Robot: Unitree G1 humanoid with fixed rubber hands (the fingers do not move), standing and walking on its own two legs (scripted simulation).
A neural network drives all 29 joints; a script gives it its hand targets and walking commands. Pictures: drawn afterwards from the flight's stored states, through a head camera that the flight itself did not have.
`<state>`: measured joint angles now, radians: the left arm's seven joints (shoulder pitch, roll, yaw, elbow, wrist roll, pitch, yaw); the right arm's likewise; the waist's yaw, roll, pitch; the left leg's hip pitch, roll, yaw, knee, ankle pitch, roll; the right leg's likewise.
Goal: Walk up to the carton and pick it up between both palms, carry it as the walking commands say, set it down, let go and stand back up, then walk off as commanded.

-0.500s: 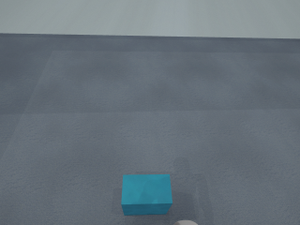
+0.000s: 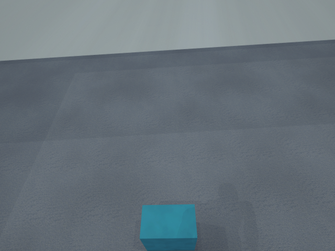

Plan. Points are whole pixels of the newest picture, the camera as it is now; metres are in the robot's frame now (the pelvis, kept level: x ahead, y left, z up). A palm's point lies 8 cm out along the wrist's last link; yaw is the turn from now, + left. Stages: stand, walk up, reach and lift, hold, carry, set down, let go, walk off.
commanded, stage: walk up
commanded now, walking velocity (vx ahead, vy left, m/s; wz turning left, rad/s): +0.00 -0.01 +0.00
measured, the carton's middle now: (169, 228) +0.35 +0.05 -0.64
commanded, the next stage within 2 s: stand in 1.96 s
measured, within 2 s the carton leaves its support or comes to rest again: neither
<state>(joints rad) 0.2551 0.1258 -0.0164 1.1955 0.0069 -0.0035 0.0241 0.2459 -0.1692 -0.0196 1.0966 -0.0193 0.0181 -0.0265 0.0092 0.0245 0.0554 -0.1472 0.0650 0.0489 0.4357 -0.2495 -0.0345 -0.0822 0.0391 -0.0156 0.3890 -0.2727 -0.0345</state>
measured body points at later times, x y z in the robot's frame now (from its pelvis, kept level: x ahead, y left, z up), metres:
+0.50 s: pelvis +0.04 -0.01 +0.00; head +0.05 -0.01 +0.45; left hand +0.03 +0.21 -0.17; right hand +0.03 -0.21 -0.17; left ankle -0.01 +0.14 -0.74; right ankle -0.04 -0.10 -0.74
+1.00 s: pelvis +0.05 +0.01 -0.01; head +0.08 +0.02 +0.44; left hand +0.05 +0.23 -0.18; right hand +0.04 -0.21 -0.17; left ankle +0.00 +0.13 -0.73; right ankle -0.04 -0.10 -0.74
